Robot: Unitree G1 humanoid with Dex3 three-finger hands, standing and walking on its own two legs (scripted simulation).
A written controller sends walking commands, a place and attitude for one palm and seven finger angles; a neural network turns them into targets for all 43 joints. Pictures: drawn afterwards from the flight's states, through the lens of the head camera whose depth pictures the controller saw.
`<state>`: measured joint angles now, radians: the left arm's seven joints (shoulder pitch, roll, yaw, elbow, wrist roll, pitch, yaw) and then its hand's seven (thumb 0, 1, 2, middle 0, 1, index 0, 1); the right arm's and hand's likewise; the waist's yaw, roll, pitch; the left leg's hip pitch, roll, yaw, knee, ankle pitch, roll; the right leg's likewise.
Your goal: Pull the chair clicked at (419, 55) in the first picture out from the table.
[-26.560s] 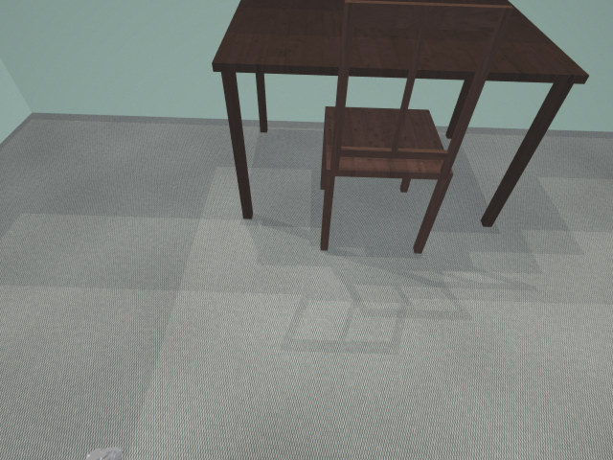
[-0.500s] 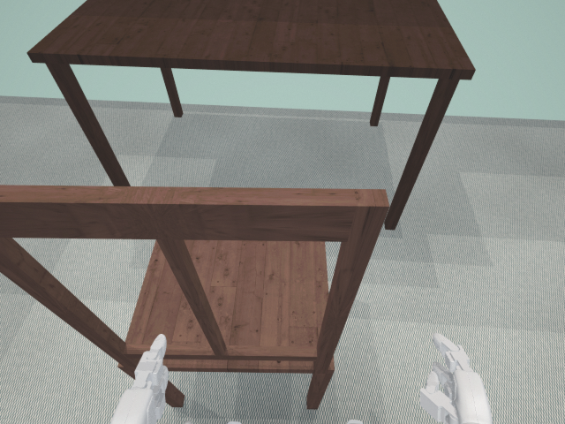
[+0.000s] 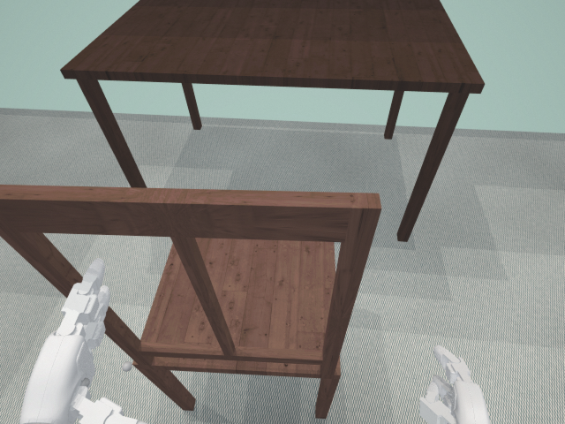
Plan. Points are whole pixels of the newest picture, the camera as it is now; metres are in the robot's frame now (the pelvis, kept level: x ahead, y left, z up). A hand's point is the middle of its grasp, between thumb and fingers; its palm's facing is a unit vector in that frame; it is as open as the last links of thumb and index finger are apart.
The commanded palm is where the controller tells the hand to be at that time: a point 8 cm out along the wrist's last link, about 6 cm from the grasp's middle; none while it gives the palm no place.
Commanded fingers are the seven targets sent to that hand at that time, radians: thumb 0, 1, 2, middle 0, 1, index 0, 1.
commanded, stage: draw the hand back to the body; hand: left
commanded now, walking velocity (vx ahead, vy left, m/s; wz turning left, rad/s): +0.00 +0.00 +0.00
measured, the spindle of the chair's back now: (211, 306) +0.29 +0.14 +0.00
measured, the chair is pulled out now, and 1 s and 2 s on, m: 0.53 0.53 0.53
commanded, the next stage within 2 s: step back with the hand held close in 1.00 s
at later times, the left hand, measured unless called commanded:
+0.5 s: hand (56, 328) +0.19 +0.25 +0.14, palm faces +0.35 -0.81 -0.47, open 10.6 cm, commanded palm +0.16 +0.29 +0.21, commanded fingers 0.00 0.72 0.81 -0.17 -0.26 -0.17 -0.26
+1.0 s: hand (42, 321) +0.19 +0.26 +0.15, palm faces +0.39 -0.77 -0.50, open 6.6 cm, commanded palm +0.16 +0.30 +0.23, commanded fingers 0.00 0.90 0.90 -0.20 -0.30 -0.20 -0.30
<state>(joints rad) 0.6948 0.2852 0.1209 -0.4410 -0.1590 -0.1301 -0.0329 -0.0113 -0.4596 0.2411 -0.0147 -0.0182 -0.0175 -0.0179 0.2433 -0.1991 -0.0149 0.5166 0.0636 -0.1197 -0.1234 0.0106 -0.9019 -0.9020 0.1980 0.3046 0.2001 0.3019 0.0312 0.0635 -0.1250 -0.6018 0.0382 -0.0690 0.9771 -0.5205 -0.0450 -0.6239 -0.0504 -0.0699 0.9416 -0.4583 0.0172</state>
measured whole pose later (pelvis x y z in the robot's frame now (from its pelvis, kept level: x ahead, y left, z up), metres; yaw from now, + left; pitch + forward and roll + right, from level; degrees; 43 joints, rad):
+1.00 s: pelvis +0.03 -0.01 +0.05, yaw +0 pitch -4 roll +0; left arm 0.55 0.37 0.25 -0.38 -0.04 0.11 0.15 0.02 0.88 0.89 -0.21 -0.30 -0.38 -0.38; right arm 0.18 -0.24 0.02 0.68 0.01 -0.24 -0.09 0.01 -0.90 -0.90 0.20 0.30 0.20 0.30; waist 0.09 0.09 0.05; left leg -0.10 0.04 -0.05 0.51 -0.35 -0.05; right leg -0.14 -0.05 -0.07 0.53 -0.32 0.01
